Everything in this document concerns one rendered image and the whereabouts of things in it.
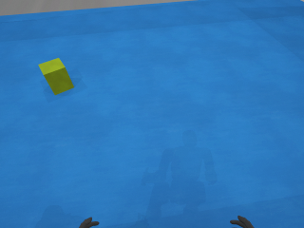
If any carton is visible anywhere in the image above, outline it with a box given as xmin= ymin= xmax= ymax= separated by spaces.
xmin=38 ymin=58 xmax=74 ymax=95

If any robot right hand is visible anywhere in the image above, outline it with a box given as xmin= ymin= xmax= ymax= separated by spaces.
xmin=230 ymin=216 xmax=254 ymax=228

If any robot left hand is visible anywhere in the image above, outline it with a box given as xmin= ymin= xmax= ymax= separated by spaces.
xmin=79 ymin=217 xmax=100 ymax=228

